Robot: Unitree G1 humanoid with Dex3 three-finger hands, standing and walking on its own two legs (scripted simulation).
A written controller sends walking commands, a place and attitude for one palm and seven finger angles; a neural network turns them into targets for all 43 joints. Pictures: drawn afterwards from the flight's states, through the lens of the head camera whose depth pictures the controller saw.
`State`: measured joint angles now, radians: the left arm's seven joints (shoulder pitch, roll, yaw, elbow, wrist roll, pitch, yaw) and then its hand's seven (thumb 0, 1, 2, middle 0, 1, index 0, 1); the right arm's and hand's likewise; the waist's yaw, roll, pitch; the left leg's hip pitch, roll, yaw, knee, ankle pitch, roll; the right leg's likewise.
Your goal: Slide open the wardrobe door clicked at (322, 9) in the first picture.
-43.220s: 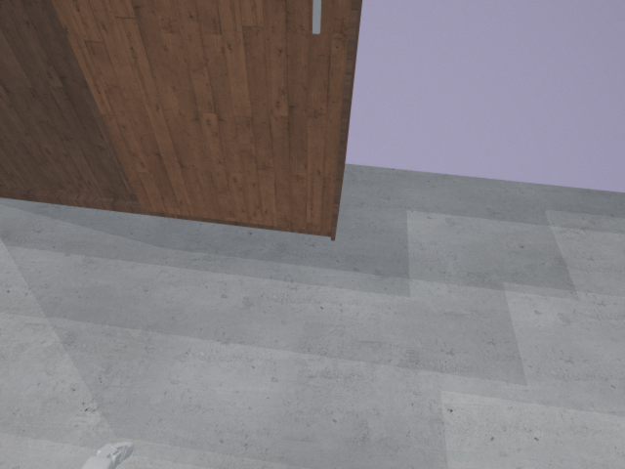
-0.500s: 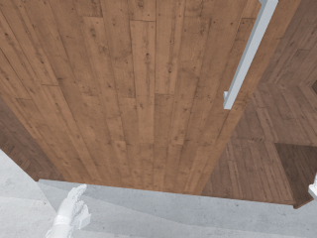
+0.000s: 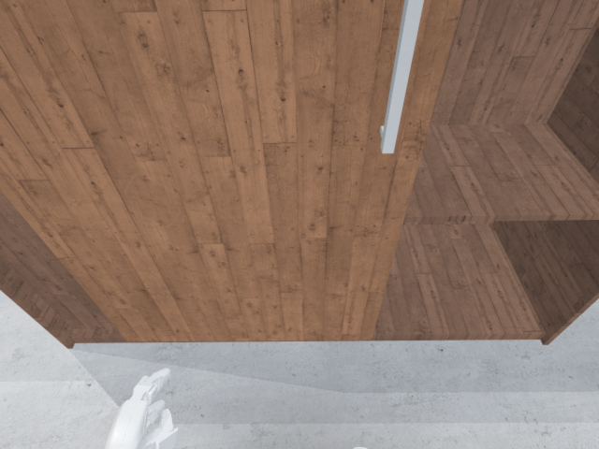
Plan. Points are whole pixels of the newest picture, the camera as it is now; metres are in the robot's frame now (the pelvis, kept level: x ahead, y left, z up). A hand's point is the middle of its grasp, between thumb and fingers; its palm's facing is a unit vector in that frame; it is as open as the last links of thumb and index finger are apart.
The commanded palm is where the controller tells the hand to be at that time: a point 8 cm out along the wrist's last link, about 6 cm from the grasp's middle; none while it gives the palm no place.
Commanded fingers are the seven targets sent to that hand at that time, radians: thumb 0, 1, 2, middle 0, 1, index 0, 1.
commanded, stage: step back with the hand held close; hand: right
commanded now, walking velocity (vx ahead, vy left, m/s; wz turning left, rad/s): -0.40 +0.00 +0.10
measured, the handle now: (399, 62) +0.57 -0.11 +0.25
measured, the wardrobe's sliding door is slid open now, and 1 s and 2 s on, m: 0.60 0.60 0.60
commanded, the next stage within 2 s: stop stepping back and stand still in 0.20 s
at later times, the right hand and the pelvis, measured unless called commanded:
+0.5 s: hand out of the picture +0.09 -0.27 +0.19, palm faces +0.43 +0.79 -0.43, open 7.4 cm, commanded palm +0.05 -0.30 +0.20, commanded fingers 0.00 -0.90 -0.90 0.20 0.30 0.20 0.30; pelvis -0.11 -0.01 +0.01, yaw +4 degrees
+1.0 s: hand out of the picture +0.10 -0.26 +0.18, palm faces +0.34 +0.79 -0.50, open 7.4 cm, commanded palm +0.05 -0.29 +0.20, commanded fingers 0.00 -0.90 -0.90 0.20 0.30 0.20 0.30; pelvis -0.13 -0.01 +0.01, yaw +7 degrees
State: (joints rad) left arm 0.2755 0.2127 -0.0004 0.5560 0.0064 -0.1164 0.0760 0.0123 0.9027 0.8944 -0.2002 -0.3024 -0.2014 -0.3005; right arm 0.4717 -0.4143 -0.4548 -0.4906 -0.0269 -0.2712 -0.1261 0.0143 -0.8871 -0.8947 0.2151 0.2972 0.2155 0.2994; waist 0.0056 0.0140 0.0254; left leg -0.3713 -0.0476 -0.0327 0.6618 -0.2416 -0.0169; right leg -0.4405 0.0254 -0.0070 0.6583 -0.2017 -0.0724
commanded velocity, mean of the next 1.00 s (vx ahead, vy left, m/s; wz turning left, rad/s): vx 0.01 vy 0.02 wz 0.05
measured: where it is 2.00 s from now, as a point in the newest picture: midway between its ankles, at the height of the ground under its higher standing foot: outside the picture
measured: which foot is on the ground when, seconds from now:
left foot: down 0.00-0.26, up 0.28-0.48, down 0.50-0.68, up 0.70-0.94, down 0.96-1.00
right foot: down 0.00-0.08, up 0.10-0.24, down 0.26-1.00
